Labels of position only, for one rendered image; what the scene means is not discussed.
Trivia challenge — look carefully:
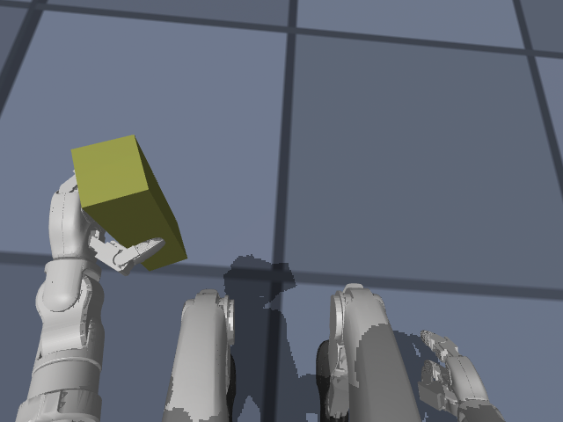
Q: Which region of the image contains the left robot hand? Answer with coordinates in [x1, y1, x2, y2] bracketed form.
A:
[48, 170, 165, 276]

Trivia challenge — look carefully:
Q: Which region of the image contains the left robot arm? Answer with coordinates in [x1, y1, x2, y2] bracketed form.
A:
[15, 257, 105, 422]

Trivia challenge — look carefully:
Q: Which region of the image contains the carton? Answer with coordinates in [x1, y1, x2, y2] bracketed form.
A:
[71, 135, 187, 271]

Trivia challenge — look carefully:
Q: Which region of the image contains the right robot foot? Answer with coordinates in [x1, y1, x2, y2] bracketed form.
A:
[316, 340, 348, 422]

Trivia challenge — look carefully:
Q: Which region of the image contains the right robot hand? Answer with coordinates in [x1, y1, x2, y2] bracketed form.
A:
[418, 330, 490, 417]

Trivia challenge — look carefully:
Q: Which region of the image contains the right robot arm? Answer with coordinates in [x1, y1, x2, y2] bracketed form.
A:
[457, 399, 506, 422]

